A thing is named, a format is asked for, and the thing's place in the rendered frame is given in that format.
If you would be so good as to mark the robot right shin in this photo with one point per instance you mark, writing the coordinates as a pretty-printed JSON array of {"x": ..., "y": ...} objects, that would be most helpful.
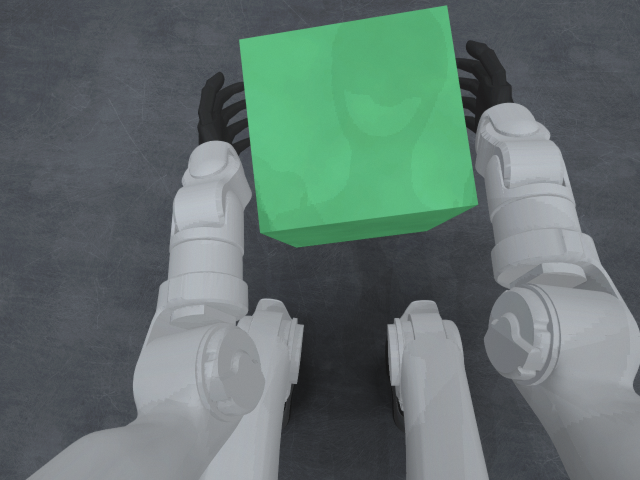
[{"x": 450, "y": 328}]

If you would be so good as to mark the left robot foot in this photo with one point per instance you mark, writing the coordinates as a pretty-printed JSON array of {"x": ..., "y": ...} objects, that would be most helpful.
[{"x": 287, "y": 406}]

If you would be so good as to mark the carton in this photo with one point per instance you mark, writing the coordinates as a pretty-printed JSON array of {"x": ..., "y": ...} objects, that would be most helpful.
[{"x": 357, "y": 129}]

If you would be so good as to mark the left robot forearm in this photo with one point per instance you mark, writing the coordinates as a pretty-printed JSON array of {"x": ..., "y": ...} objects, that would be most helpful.
[{"x": 205, "y": 278}]

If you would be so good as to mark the right robot upper arm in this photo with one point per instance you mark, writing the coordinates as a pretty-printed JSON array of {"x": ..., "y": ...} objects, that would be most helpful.
[{"x": 573, "y": 354}]

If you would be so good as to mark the right robot forearm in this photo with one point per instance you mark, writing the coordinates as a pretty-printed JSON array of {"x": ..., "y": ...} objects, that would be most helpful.
[{"x": 537, "y": 234}]

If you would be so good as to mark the left robot upper arm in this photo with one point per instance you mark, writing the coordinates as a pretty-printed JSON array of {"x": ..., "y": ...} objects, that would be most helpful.
[{"x": 191, "y": 390}]

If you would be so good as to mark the right robot hand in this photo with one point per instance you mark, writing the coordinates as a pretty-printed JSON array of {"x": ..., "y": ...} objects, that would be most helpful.
[{"x": 490, "y": 87}]

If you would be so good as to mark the left robot hand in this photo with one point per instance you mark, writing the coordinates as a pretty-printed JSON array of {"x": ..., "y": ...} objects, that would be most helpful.
[{"x": 213, "y": 119}]

